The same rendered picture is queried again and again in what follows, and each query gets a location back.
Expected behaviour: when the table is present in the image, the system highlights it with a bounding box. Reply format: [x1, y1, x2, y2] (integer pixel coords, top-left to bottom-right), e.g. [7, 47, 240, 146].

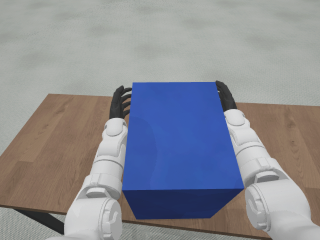
[0, 93, 320, 240]

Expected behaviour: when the right robot forearm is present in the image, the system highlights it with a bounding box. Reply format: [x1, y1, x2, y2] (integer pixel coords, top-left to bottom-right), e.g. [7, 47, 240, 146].
[224, 109, 311, 219]

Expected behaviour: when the carton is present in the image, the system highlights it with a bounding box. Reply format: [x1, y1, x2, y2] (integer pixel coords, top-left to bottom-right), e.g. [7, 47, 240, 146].
[122, 82, 245, 220]

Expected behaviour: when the robot left hand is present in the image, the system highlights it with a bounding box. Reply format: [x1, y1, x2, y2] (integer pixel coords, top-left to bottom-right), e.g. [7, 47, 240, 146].
[109, 85, 132, 120]

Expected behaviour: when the left robot forearm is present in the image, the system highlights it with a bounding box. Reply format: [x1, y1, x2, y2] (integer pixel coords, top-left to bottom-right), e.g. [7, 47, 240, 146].
[64, 118, 128, 234]

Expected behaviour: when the right robot upper arm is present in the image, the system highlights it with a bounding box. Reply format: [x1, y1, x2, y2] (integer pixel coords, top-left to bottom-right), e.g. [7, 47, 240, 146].
[245, 179, 320, 240]

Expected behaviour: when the left robot upper arm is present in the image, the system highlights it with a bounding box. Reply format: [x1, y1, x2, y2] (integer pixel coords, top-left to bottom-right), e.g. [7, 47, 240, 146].
[45, 197, 123, 240]

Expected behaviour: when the robot right hand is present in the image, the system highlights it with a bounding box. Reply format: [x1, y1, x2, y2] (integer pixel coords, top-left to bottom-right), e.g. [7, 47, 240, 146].
[215, 80, 237, 112]

